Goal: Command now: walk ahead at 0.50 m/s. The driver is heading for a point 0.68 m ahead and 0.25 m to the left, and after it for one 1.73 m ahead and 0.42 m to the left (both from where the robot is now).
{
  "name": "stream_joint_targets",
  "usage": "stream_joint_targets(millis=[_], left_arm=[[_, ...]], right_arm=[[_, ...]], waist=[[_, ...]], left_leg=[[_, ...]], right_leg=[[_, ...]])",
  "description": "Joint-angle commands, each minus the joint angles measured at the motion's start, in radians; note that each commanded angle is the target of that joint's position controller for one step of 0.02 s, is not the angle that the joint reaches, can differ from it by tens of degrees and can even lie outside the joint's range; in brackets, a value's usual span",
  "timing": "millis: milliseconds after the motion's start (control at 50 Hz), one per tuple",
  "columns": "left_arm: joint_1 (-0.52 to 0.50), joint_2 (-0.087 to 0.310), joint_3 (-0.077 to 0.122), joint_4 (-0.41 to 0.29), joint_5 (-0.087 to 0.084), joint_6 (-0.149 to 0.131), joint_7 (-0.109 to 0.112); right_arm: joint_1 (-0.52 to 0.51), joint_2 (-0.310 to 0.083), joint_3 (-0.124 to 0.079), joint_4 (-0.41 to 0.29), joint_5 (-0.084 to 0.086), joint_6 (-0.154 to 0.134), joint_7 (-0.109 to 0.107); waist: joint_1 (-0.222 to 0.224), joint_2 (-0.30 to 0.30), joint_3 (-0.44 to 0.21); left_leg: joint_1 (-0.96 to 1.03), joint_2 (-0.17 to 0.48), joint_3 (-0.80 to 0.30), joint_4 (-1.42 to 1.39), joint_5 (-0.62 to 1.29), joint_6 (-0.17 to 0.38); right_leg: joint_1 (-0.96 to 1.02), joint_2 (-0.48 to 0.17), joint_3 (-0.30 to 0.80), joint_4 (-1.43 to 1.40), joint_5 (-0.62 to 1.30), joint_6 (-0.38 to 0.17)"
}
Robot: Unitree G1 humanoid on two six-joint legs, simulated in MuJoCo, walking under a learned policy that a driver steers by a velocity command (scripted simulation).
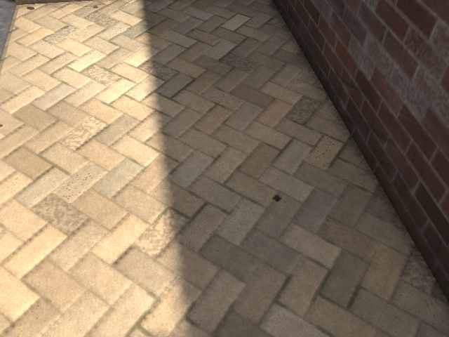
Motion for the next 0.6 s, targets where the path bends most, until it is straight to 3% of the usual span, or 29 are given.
stream_joint_targets(millis=[20,80,160,180,200,220,240,260,280,300,320,340,380,400,420,440,460,560,580,600], left_arm=[[-0.034,0.058,0.013,-0.073,0.008,0.019,-0.008],[-0.104,0.037,0.000,-0.088,0.005,0.010,-0.014],[-0.162,0.046,0.005,-0.103,0.009,0.003,-0.005],[-0.139,0.047,0.005,-0.106,0.002,-0.002,-0.010],[-0.111,0.060,0.009,-0.104,0.010,-0.004,-0.006],[-0.034,0.075,0.018,-0.087,0.012,-0.010,0.002],[0.127,0.095,0.025,-0.034,0.025,-0.021,0.007],[0.313,0.178,0.041,-0.005,0.054,-0.033,0.017],[0.288,0.272,0.047,-0.008,0.061,-0.045,0.029],[0.201,0.257,0.053,-0.042,0.040,-0.033,0.042],[0.133,0.164,0.027,-0.044,0.026,-0.030,0.049],[0.103,0.110,0.006,-0.030,0.011,-0.038,0.048],[0.106,0.087,-0.005,0.004,-0.004,-0.049,0.051],[0.120,0.085,-0.006,0.017,-0.004,-0.056,0.050],[0.125,0.085,-0.004,0.032,-0.009,-0.066,0.050],[0.111,0.077,-0.006,0.033,-0.014,-0.069,0.056],[0.130,0.065,-0.007,0.042,-0.023,-0.071,0.061],[0.171,0.102,0.006,0.092,-0.019,-0.054,0.063],[0.173,0.108,0.008,0.110,-0.023,-0.058,0.071],[0.184,0.124,0.006,0.114,-0.026,-0.057,0.076]], right_arm=[[0.000,-0.101,-0.014,-0.038,-0.003,-0.035,0.005],[0.012,-0.116,-0.013,-0.024,-0.003,-0.034,0.011],[0.037,-0.141,-0.020,-0.008,0.010,-0.018,0.021],[0.044,-0.153,-0.024,-0.004,0.014,-0.019,0.013],[0.027,-0.164,-0.029,0.002,0.009,-0.012,0.003],[0.008,-0.181,-0.033,-0.001,0.008,-0.005,0.004],[-0.005,-0.174,-0.031,-0.007,0.020,0.005,0.009],[0.007,-0.122,-0.015,-0.045,0.020,0.016,0.026],[0.130,0.008,0.006,-0.075,0.021,0.032,0.027],[0.178,-0.063,-0.010,-0.036,-0.008,0.046,0.016],[0.061,-0.109,-0.022,-0.049,-0.013,0.051,0.021],[-0.008,-0.104,-0.018,-0.071,-0.014,0.050,0.028],[-0.007,-0.089,-0.016,-0.065,-0.022,0.074,0.040],[0.004,-0.081,-0.015,-0.058,-0.026,0.089,0.048],[-0.002,-0.099,-0.020,-0.056,-0.027,0.101,0.051],[-0.028,-0.098,-0.017,-0.061,-0.017,0.107,0.055],[-0.069,-0.090,-0.016,-0.074,-0.025,0.112,0.048],[-0.206,-0.073,0.006,-0.119,-0.028,0.125,0.042],[-0.277,-0.059,0.007,-0.143,-0.043,0.124,0.037],[-0.316,-0.054,0.010,-0.161,-0.039,0.122,0.036]], waist=[[0.028,0.106,0.086],[0.011,0.101,0.092],[-0.020,0.132,0.101],[-0.003,0.145,0.120],[0.013,0.138,0.114],[0.056,0.128,0.075],[0.118,0.100,-0.023],[0.181,-0.015,-0.203],[0.078,-0.205,-0.278],[0.076,-0.189,-0.294],[0.076,-0.073,-0.157],[0.073,-0.034,-0.059],[0.039,-0.058,0.010],[0.032,-0.053,0.027],[0.023,-0.037,0.023],[0.027,-0.040,0.025],[0.033,-0.036,0.048],[0.065,-0.024,0.112],[0.076,0.006,0.138],[0.079,0.018,0.143]], left_leg=[[0.038,0.267,-0.216,-0.205,0.002,0.142],[0.040,0.254,-0.152,-0.187,0.153,0.136],[0.048,0.249,-0.140,-0.122,0.272,0.118],[0.056,0.269,-0.164,-0.107,0.344,0.113],[0.082,0.282,-0.172,-0.056,0.421,0.102],[0.100,0.267,-0.157,0.048,0.537,0.081],[0.060,0.218,-0.114,0.238,0.609,0.046],[-0.085,0.140,-0.049,0.557,0.353,0.023],[-0.401,-0.035,-0.054,0.905,-0.340,-0.001],[-0.495,0.004,-0.152,1.040,-0.311,0.020],[-0.540,0.058,-0.158,1.061,-0.223,0.030],[-0.522,0.089,-0.163,0.989,-0.144,0.029],[-0.443,0.121,-0.169,0.898,-0.099,0.008],[-0.420,0.123,-0.156,0.883,-0.103,0.000],[-0.424,0.125,-0.161,0.871,-0.092,0.000],[-0.470,0.123,-0.143,0.842,-0.073,-0.013],[-0.500,0.139,-0.148,0.811,-0.044,-0.024],[-0.541,0.153,-0.113,0.591,0.101,-0.047],[-0.541,0.151,-0.098,0.540,0.170,-0.029],[-0.537,0.152,-0.078,0.494,0.191,-0.023]], right_leg=[[-0.143,-0.051,0.001,-0.141,0.083,0.021],[-0.088,-0.044,-0.038,-0.344,0.162,0.024],[0.028,0.005,-0.108,-0.497,0.148,-0.002],[0.040,0.015,-0.106,-0.527,0.109,-0.013],[0.073,0.029,-0.111,-0.557,0.080,-0.024],[0.158,0.054,-0.114,-0.603,0.060,-0.035],[0.363,0.064,-0.115,-0.651,0.120,-0.059],[0.638,-0.117,0.097,-0.703,-0.082,-0.112],[0.848,-0.390,0.554,-0.786,-0.131,-0.181],[0.792,-0.395,0.678,-0.881,-0.242,-0.202],[0.686,-0.327,0.501,-0.878,-0.346,-0.169],[0.561,-0.292,0.362,-0.921,-0.298,-0.133],[0.451,-0.228,0.165,-0.964,-0.096,-0.086],[0.429,-0.222,0.106,-0.971,-0.001,-0.088],[0.445,-0.214,0.076,-0.975,0.086,-0.093],[0.486,-0.203,0.029,-0.981,0.086,-0.085],[0.489,-0.206,-0.011,-0.993,0.112,-0.085],[0.522,-0.189,-0.154,-1.020,0.176,-0.089],[0.506,-0.196,-0.178,-1.011,0.200,-0.080],[0.513,-0.209,-0.186,-1.018,0.192,-0.082]])
Velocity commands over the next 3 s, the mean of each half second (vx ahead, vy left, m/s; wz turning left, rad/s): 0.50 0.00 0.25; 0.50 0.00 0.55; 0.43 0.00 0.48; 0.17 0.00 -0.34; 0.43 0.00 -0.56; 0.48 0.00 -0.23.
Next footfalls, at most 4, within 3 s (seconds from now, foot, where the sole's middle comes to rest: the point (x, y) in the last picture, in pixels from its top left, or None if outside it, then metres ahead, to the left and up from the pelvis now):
0.26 right None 0.32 -0.12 -0.78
0.80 left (178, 331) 0.56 0.13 -0.78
1.32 right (181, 228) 0.93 0.14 -0.78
1.76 left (124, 246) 0.86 0.33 -0.78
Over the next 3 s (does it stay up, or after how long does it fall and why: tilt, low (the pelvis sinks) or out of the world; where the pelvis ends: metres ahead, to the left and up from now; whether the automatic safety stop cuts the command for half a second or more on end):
stays up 1.34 0.27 0.00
